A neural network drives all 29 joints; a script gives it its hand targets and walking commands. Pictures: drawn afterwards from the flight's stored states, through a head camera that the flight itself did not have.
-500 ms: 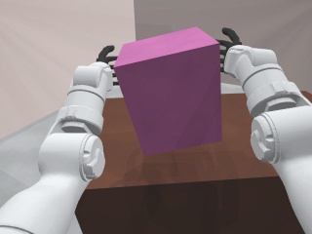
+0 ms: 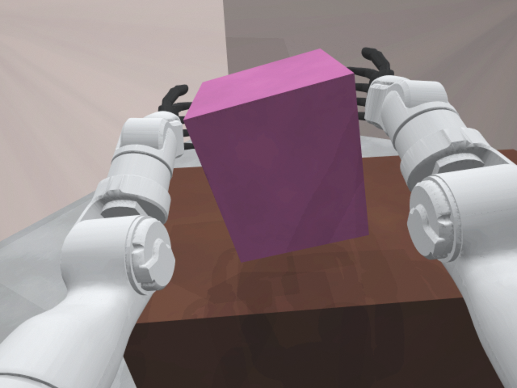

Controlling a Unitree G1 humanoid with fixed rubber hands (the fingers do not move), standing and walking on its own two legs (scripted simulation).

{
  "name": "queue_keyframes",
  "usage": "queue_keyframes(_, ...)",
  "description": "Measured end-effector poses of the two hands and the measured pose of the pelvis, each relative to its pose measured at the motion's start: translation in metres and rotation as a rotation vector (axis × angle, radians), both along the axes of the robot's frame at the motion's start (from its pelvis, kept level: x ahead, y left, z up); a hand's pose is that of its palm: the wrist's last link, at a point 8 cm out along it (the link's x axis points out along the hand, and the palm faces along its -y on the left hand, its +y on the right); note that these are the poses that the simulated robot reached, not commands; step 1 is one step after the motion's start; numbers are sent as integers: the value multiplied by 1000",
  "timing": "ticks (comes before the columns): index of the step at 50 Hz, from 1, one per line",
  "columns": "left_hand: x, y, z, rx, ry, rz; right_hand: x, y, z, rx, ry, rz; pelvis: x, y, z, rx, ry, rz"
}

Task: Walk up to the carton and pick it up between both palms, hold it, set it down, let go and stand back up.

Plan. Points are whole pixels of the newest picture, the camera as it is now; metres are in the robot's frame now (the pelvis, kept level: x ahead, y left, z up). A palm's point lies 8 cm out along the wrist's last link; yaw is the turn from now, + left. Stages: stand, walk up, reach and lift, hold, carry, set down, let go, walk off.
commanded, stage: set down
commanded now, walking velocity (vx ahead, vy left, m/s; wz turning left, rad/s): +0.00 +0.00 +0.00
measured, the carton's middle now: (281, 154) +0.41 -0.05 +0.26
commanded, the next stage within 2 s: none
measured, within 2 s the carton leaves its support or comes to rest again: neither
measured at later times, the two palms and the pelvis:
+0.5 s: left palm (149, 131) +0.41 +0.16 +0.31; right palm (344, 107) +0.40 -0.14 +0.34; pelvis +0.02 +0.02 +0.00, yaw +1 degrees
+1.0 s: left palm (162, 141) +0.41 +0.14 +0.29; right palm (350, 126) +0.40 -0.16 +0.30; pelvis +0.01 +0.00 +0.00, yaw +1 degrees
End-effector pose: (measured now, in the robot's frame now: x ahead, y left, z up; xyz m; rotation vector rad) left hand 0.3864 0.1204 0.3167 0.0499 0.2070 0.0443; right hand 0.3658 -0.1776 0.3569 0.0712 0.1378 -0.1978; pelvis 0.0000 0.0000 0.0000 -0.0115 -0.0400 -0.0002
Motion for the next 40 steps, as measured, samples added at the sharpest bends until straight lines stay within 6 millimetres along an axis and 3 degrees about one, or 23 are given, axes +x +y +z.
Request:
queue_keyframes(8,16,31,-1,-30,-35,46,26,30,-4,-15,-34,40,12,1,1,-5,-4,14)
queue_keyframes(16,25,47,-1,-31,-112,48,33,46,-8,-2,-108,41,22,7,0,-16,-30,24)
queue_keyframes(28,25,32,-12,6,-122,32,29,30,-26,26,-119,27,15,17,0,-15,-55,11)
queue_keyframes(40,25,15,-18,-3,-106,48,30,13,-40,10,-108,32,10,5,1,-1,-51,5)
